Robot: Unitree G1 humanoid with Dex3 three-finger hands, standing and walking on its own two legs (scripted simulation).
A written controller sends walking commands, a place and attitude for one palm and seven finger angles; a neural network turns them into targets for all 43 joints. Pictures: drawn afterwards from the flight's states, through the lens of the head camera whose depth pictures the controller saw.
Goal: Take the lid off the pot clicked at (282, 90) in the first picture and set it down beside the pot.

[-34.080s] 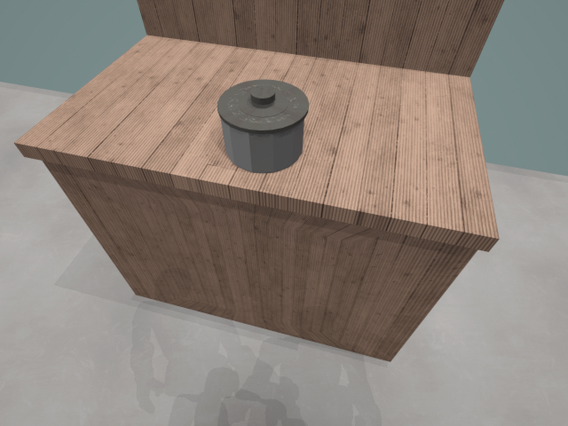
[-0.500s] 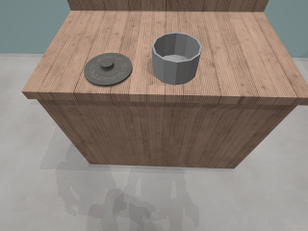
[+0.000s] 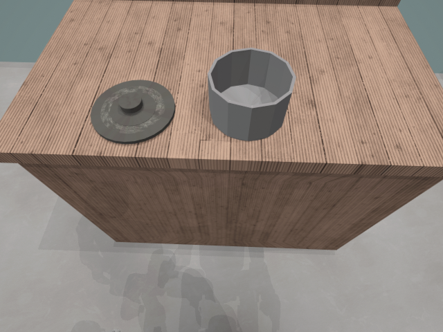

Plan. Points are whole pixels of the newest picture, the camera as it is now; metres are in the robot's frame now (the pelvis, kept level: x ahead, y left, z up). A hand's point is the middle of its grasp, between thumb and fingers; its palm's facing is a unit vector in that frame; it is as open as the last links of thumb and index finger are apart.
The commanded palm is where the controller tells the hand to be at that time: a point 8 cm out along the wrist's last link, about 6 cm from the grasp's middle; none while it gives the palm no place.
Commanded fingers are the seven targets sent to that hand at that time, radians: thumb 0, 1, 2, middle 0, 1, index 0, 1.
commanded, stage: stop stepping back and stand still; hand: left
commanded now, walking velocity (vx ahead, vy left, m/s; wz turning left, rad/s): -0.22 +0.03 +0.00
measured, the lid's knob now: (130, 102) +0.53 +0.20 +0.05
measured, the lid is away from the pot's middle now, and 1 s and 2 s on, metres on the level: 0.25 0.25 0.25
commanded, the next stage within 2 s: let the arm hang, fingers relaxed in 1.62 s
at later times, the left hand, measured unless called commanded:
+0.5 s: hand (137, 243) +0.30 +0.20 -0.16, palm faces -0.04 -0.97 -0.23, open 7.4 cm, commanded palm none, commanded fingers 0.00 0.90 0.90 -0.20 -0.30 -0.20 -0.30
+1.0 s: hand (152, 296) +0.19 +0.15 -0.16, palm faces +0.04 -0.97 -0.23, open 7.4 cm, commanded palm none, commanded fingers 0.00 0.90 0.90 -0.20 -0.30 -0.20 -0.30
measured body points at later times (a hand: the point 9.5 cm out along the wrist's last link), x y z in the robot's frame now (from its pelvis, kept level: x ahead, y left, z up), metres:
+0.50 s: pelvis +0.13 +0.01 +0.02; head +0.25 +0.04 +0.45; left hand +0.30 +0.26 -0.14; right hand +0.19 -0.24 -0.12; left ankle +0.14 +0.11 -0.72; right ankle +0.06 -0.16 -0.62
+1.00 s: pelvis +0.14 -0.04 +0.02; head +0.21 -0.04 +0.46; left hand +0.19 +0.20 -0.14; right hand +0.20 -0.31 -0.13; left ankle +0.10 +0.11 -0.67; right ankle +0.16 -0.20 -0.72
